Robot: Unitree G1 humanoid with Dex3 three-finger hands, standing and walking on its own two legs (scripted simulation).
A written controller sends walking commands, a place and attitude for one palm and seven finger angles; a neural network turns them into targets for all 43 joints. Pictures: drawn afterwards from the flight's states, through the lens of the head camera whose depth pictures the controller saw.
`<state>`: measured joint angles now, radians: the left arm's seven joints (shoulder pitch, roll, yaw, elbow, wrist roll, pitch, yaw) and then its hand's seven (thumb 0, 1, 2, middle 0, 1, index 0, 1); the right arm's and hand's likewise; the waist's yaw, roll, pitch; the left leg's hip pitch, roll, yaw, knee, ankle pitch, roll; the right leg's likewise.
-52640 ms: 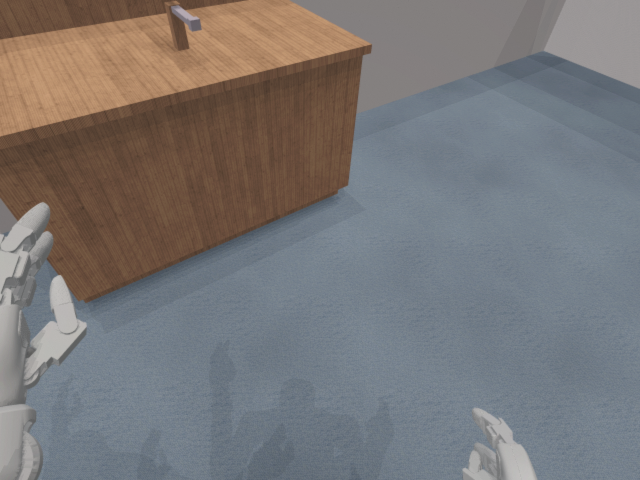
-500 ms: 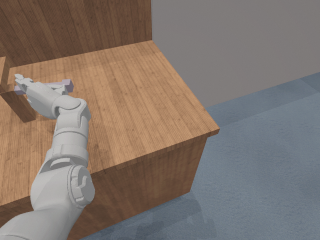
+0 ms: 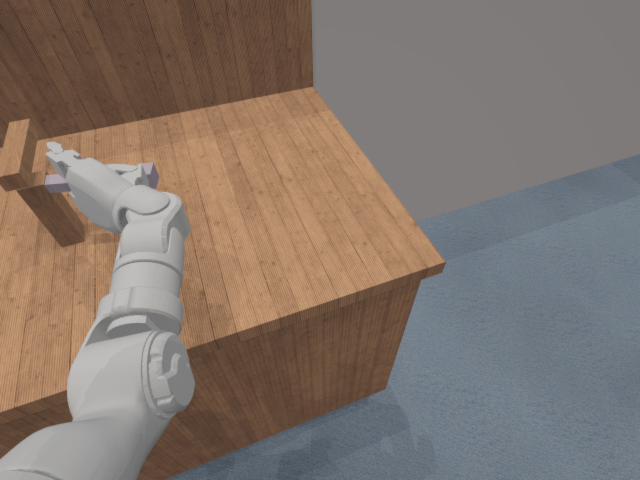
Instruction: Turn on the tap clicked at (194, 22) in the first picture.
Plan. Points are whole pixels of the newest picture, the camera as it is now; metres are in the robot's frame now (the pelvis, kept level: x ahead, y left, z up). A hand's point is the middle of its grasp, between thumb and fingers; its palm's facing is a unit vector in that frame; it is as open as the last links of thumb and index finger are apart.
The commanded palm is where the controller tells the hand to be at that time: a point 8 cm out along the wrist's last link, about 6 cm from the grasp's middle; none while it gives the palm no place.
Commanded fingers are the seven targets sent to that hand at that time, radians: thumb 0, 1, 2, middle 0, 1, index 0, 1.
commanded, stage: lift the hand up off the lever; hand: left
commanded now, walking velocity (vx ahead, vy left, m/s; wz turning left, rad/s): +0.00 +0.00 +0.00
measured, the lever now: (146, 176) +0.53 +0.26 +0.10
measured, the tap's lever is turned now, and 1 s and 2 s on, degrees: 76 76 76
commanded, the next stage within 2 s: draw the hand back beside the body in 0.54 s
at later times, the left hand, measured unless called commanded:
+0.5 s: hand (122, 172) +0.45 +0.24 +0.17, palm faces +0.83 -0.56 -0.06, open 7.9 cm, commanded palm +0.40 +0.24 +0.17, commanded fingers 0.00 0.90 0.90 -0.15 -0.15 -0.15 -0.15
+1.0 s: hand (115, 239) +0.36 +0.23 +0.14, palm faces +0.38 -0.91 -0.19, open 7.8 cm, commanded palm +0.33 +0.25 +0.18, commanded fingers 0.00 0.90 0.90 -0.17 -0.21 -0.17 -0.21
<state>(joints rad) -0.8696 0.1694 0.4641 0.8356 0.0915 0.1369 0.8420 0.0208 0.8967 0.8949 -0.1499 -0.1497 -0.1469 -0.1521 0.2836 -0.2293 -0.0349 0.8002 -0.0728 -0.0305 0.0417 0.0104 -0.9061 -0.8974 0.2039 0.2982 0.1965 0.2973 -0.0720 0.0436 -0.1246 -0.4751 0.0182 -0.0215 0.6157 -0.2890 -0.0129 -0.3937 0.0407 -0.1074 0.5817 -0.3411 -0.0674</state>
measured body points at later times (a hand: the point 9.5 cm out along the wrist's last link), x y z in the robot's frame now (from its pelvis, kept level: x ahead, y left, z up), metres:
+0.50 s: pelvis +0.01 +0.00 +0.00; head +0.02 -0.01 +0.45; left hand +0.41 +0.27 +0.17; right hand +0.10 -0.25 -0.12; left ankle +0.01 +0.13 -0.73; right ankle -0.03 -0.07 -0.73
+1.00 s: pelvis +0.00 +0.00 +0.02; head -0.02 -0.02 +0.46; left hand +0.34 +0.28 +0.16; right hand +0.12 -0.26 -0.09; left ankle +0.01 +0.13 -0.73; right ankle -0.03 -0.07 -0.73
